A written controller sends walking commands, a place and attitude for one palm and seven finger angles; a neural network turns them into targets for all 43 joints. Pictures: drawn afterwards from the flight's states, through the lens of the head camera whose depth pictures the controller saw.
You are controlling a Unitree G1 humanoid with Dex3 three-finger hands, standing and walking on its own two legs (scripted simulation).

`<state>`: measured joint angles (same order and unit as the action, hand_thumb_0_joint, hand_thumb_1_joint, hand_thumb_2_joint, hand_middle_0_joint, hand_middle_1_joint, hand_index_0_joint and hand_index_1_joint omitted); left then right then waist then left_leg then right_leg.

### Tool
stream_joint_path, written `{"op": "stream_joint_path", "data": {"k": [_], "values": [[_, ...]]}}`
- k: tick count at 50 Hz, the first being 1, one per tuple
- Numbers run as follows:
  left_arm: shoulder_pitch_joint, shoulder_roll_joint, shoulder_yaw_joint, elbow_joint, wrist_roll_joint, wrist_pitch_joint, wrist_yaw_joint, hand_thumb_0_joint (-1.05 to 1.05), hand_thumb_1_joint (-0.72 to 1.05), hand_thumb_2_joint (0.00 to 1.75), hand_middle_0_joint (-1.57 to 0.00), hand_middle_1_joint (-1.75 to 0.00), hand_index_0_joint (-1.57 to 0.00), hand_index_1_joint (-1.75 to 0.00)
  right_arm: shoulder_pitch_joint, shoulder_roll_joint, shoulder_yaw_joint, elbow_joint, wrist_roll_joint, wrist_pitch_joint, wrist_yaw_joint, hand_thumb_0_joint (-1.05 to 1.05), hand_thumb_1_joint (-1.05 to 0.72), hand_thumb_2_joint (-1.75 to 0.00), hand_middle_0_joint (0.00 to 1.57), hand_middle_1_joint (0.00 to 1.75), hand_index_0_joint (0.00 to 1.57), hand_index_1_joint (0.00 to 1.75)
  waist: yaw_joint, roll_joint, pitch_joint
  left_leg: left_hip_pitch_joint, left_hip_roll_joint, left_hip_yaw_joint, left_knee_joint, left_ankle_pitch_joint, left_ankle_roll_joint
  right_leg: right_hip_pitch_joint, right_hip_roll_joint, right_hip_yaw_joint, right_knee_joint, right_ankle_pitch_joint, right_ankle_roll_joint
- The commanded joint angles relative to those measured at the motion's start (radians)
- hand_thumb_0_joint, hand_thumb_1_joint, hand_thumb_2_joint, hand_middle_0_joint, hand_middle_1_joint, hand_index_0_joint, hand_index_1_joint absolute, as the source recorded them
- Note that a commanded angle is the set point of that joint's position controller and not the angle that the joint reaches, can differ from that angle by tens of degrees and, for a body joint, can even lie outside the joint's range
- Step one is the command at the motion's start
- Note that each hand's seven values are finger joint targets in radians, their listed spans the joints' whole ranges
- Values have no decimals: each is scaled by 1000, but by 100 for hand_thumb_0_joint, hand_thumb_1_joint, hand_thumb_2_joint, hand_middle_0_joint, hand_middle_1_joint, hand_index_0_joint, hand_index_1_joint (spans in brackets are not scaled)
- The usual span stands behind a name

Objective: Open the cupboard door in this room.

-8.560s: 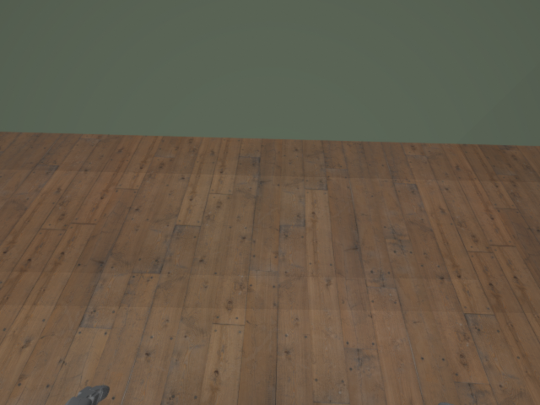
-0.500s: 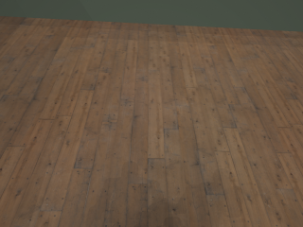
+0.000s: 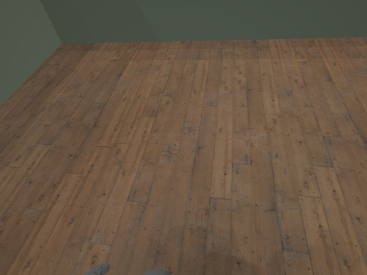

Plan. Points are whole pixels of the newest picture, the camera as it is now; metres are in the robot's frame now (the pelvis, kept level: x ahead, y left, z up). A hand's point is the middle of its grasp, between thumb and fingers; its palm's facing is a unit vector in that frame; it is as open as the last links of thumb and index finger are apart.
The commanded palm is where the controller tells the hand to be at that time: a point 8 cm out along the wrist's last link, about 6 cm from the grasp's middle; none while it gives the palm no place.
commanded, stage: turn or walk to find it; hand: left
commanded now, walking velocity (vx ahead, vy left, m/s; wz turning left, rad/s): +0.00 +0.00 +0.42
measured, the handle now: out of the picture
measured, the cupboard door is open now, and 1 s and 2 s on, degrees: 0 0 0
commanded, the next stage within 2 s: none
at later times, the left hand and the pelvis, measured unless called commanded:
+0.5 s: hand out of the picture -0.07 +0.26 -0.18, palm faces +0.28 -0.93 -0.23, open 7.4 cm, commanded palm none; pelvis -0.04 +0.05 +0.00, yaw +13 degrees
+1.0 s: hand out of the picture -0.04 +0.20 -0.14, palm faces +0.40 -0.87 -0.28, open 7.4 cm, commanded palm none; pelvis -0.06 -0.01 +0.00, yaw +25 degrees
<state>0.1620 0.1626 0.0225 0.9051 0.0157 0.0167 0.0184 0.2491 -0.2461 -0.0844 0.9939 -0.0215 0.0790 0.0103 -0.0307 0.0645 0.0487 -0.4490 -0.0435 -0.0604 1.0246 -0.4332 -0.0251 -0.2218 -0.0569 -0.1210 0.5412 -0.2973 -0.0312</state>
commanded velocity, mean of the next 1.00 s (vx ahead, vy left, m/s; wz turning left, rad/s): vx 0.00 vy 0.00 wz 0.42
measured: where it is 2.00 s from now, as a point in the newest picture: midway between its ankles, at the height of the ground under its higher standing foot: outside the picture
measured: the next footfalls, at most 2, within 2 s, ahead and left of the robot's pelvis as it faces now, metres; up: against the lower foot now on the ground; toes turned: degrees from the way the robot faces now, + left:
left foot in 0.36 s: -0.01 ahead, +0.15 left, +0.00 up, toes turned +15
right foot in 0.90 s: +0.01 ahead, -0.09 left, +0.00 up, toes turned +20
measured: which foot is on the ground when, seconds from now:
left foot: up 0.00-0.34, down 0.36-0.90, up 0.92-1.00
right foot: down 0.00-0.36, up 0.38-0.88, down 0.90-1.00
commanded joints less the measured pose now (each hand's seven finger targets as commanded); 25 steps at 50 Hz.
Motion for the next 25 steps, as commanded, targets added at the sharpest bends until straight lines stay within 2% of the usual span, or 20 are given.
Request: {"op": "stream_joint_path", "data": {"k": [1,3,6,9,12,14,15,16,17,18,19,20,21,22,23,24,25], "values": [[-24,180,49,-68,2,-28,16,0,90,90,-20,-30,-20,-30,23,-63,-20,-56,-4,-17,7,0,-90,-90,20,30,20,30,2,-218,21,-100,59,6,211,86,-30,-14,-244,142,-274,124,-57],[17,181,49,-54,3,-31,18,0,90,90,-20,-30,-20,-30,10,-61,-17,-53,-3,-17,8,0,-90,-90,20,30,20,30,19,-234,9,-100,69,18,175,95,-42,32,-242,123,-265,169,-58],[82,196,54,-29,7,-30,19,0,90,90,-20,-30,-20,-30,-39,-60,-11,-63,0,-19,6,0,-90,-90,20,30,20,30,50,-232,-10,-95,81,39,75,47,-54,98,-273,120,-241,262,-84],[112,225,63,-11,13,-26,18,0,90,90,-20,-30,-20,-30,-78,-45,0,-74,5,-24,4,0,-90,-90,20,30,20,30,67,-229,-27,-45,87,75,-75,-15,-53,132,-299,102,-208,351,-105],[127,245,72,5,17,-21,15,0,90,90,-20,-30,-20,-30,-104,-36,9,-86,14,-35,2,0,-90,-90,20,30,20,30,84,-268,-50,32,81,116,-221,-46,-41,135,-315,90,-160,429,-114],[125,255,76,13,17,-17,13,0,90,90,-20,-30,-20,-30,-76,-34,13,-80,16,-43,-1,0,-90,-90,20,30,20,30,71,-268,-77,92,67,143,-322,-8,-31,133,-314,69,-118,463,-101],[108,259,76,15,14,-14,13,0,90,90,-20,-30,-20,-30,-50,-38,12,-73,16,-46,-3,0,-90,-90,20,30,20,30,50,-265,-84,145,67,152,-393,48,-27,107,-312,52,-90,438,-82],[94,252,76,17,8,-10,11,0,90,90,-20,-30,-20,-30,-21,-46,11,-66,14,-51,-3,0,-90,-90,20,30,20,30,30,-233,-89,224,65,156,-495,151,-19,57,-290,15,-44,381,-45],[87,231,72,12,0,-3,9,0,90,90,-20,-30,-20,-30,18,-78,5,-58,13,-60,0,0,-90,-90,20,30,20,30,4,-134,-109,339,100,107,-617,269,-5,-25,-256,-25,66,283,4],[104,167,65,-15,-9,6,6,0,90,90,-20,-30,-20,-30,45,-172,-16,-61,4,-70,-5,0,-90,-90,20,30,20,30,-9,151,-116,441,317,-192,-700,455,78,-245,-126,-79,267,-50,81],[48,131,44,-47,-2,15,7,0,90,90,-20,-30,-20,-30,81,-239,-29,-56,4,-63,-13,0,-90,-90,20,30,20,30,-34,257,-89,394,450,-317,-731,663,176,-330,-60,-18,424,-354,106],[19,156,50,-48,0,23,7,0,90,90,-20,-30,-20,-30,70,-232,-27,-52,-2,-57,-14,0,-90,-90,20,30,20,30,-32,139,-65,306,461,-261,-728,549,214,-286,-76,46,513,-321,88],[9,145,54,-28,5,32,9,0,90,90,-20,-30,-20,-30,21,-193,-16,-58,-3,-64,-25,0,-90,-90,20,30,20,30,-18,214,-42,261,384,-237,-756,477,181,-309,-82,87,535,-259,91],[4,166,59,-18,4,33,3,0,90,90,-20,-30,-20,-30,-32,-167,-7,-72,-1,-62,-30,0,-90,-90,20,30,20,30,0,188,-7,236,348,-216,-751,408,169,-322,-79,94,570,-197,93],[13,168,61,-7,5,30,-4,0,90,90,-20,-30,-20,-30,-64,-153,2,-84,-2,-64,-32,0,-90,-90,20,30,20,30,12,132,15,226,316,-183,-749,415,160,-321,-72,99,585,-145,95],[37,160,61,6,6,25,-8,0,90,90,-20,-30,-20,-30,-70,-146,5,-87,0,-69,-32,0,-90,-90,20,30,20,30,26,96,-3,260,287,-154,-738,466,152,-323,-61,95,590,-106,101],[53,159,60,15,5,22,-9,0,90,90,-20,-30,-20,-30,-62,-146,5,-88,3,-74,-32,0,-90,-90,20,30,20,30,28,73,-30,300,275,-141,-730,515,151,-327,-54,94,594,-84,107]]}}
